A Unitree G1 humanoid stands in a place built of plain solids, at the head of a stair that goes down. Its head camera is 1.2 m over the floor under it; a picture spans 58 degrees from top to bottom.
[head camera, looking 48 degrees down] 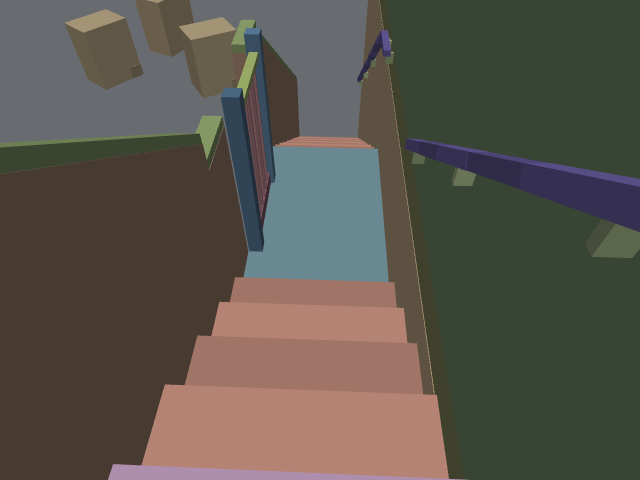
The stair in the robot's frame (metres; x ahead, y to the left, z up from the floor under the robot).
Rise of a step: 0.19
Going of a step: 0.29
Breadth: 0.90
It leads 2 degrees to the right of straight ahead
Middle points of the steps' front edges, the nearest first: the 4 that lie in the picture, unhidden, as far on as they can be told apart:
0.59 0.07 -0.19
0.88 0.06 -0.38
1.17 0.04 -0.57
1.46 0.03 -0.76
